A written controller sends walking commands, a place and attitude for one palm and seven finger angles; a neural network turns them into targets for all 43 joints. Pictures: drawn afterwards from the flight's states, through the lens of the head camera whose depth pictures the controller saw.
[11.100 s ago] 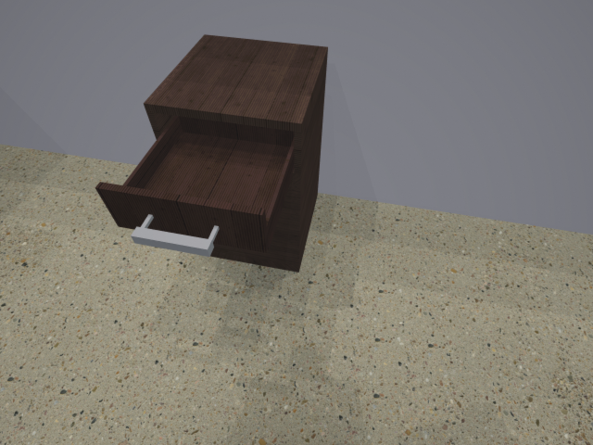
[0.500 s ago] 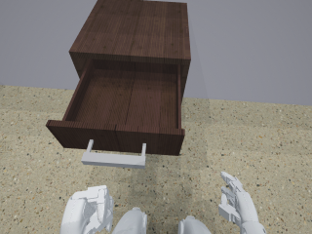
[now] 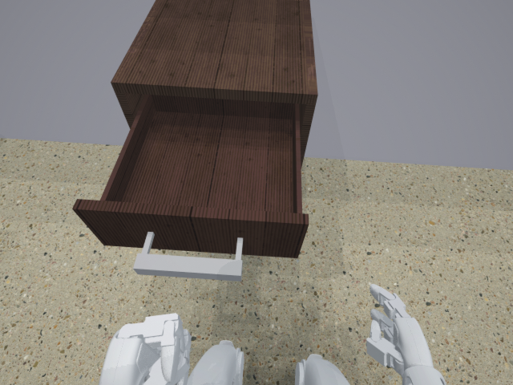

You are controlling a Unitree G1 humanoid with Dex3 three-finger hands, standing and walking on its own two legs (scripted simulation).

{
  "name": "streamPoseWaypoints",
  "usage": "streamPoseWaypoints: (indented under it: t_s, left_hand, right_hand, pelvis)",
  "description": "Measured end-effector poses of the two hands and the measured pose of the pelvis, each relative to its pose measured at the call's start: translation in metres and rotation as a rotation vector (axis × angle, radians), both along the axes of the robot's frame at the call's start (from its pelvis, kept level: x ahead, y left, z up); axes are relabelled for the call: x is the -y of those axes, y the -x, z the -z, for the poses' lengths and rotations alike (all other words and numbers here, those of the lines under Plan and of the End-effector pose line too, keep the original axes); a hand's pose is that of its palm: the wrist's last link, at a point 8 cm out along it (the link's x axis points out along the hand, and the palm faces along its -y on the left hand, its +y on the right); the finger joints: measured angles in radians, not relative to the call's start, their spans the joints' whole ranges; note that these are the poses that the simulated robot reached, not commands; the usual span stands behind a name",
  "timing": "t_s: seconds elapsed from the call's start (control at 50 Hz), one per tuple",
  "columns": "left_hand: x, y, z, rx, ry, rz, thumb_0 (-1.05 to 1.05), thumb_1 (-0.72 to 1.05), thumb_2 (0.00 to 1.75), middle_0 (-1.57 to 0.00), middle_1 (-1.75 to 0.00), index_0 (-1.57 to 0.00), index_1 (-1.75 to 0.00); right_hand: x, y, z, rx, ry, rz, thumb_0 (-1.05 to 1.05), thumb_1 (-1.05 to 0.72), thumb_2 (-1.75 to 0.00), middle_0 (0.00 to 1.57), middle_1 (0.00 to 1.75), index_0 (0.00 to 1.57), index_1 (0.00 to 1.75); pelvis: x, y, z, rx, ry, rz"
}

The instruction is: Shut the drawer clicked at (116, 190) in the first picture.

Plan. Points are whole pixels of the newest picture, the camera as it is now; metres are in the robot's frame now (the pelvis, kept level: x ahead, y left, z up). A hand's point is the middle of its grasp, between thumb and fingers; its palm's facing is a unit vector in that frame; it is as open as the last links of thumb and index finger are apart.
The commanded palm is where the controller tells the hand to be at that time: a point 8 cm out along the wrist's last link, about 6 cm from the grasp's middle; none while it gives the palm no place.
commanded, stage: bring the fist close to the handle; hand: left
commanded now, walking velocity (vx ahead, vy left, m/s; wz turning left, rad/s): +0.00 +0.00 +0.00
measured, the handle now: (192, 254) +0.33 +0.14 -0.04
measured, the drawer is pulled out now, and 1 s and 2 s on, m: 0.30 0.30 0.27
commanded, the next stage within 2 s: push the drawer shut in 1.34 s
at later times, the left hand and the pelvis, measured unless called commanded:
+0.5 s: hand (201, 334) +0.20 +0.10 +0.00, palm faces +0.00 -1.00 +0.01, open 3.2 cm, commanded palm +0.18 +0.16 +0.00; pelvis +0.00 -0.02 -0.02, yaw -1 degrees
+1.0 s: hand (206, 310) +0.24 +0.10 -0.04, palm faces +0.01 -1.00 +0.02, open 3.2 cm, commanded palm +0.21 +0.15 -0.04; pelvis -0.01 -0.02 -0.06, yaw -1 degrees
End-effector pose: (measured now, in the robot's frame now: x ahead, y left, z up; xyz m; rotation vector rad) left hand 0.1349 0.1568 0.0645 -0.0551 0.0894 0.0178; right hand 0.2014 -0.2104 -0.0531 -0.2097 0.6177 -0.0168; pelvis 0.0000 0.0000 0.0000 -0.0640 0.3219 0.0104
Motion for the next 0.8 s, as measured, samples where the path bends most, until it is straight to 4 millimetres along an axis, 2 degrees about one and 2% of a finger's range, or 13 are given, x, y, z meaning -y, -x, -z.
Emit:
streamPoseWaypoints:
  t_s: [0.08, 0.14, 0.26, 0.32, 0.44, 0.56, 0.64, 0.8]
  left_hand:
    - [0.008, -0.006, 0.018, -0.031, -0.012, 0.038, 0.01, 0.9, 0.9, -1.39, -1.6, -1.4, -1.6]
    - [0.006, -0.011, 0.03, -0.047, -0.028, 0.019, 0.01, 0.9, 0.9, -1.39, -1.6, -1.4, -1.6]
    - [-0.004, -0.026, 0.033, 0.01, -0.049, -0.032, 0.02, 0.9, 0.9, -1.39, -1.6, -1.4, -1.6]
    - [-0.001, -0.034, 0.036, 0.025, -0.041, -0.009, 0.01, 0.9, 0.9, -1.39, -1.6, -1.4, -1.6]
    - [0.01, -0.04, 0.056, -0.048, -0.035, 0.048, 0.01, 0.9, 0.9, -1.39, -1.6, -1.4, -1.6]
    - [-0.003, -0.047, 0.065, -0.021, -0.058, -0.017, 0.01, 0.9, 0.9, -1.39, -1.6, -1.4, -1.6]
    - [-0.005, -0.054, 0.07, 0.029, -0.052, -0.021, 0.01, 0.9, 0.9, -1.39, -1.6, -1.4, -1.6]
    - [0.009, -0.067, 0.096, -0.014, -0.036, 0.063, 0.01, 0.9, 0.9, -1.39, -1.6, -1.4, -1.6]
  right_hand:
    - [0.002, -0.004, 0.005, 0.003, 0.003, -0.003, 0.02, -0.91, -0.9, 0.2, 0.3, 0.2, 0.3]
    - [0.005, -0.004, 0.011, -0.01, 0.006, -0.003, 0.02, -0.91, -0.9, 0.2, 0.3, 0.2, 0.3]
    - [0.012, 0.002, 0.025, -0.053, 0.01, -0.007, 0.02, -0.91, -0.9, 0.2, 0.3, 0.2, 0.3]
    - [0.018, 0.007, 0.031, -0.074, 0.012, 0.002, 0.02, -0.91, -0.9, 0.2, 0.3, 0.2, 0.3]
    - [0.031, 0.015, 0.038, -0.108, 0.025, 0.04, 0.02, -0.91, -0.9, 0.2, 0.3, 0.2, 0.3]
    - [0.041, 0.017, 0.048, -0.124, 0.045, 0.048, 0.02, -0.91, -0.9, 0.2, 0.3, 0.2, 0.3]
    - [0.043, 0.017, 0.058, -0.133, 0.048, 0.037, 0.02, -0.91, -0.9, 0.2, 0.3, 0.2, 0.3]
    - [0.04, 0.017, 0.073, -0.15, 0.045, 0.031, 0.02, -0.91, -0.9, 0.2, 0.3, 0.2, 0.3]
  pelvis:
    - [0.004, 0.002, 0.005, -0.015, -0.006, 0.004]
    - [0.008, 0.002, 0.01, -0.026, -0.009, 0.007]
    - [0.015, 0.001, 0.015, -0.043, -0.007, 0.006]
    - [0.018, 0.001, 0.017, -0.05, -0.007, 0.006]
    - [0.022, -0.001, 0.02, -0.064, -0.013, 0.014]
    - [0.026, 0.0, 0.027, -0.084, -0.014, 0.017]
    - [0.027, 0.002, 0.034, -0.099, -0.012, 0.016]
    - [0.025, 0.006, 0.046, -0.123, -0.012, 0.02]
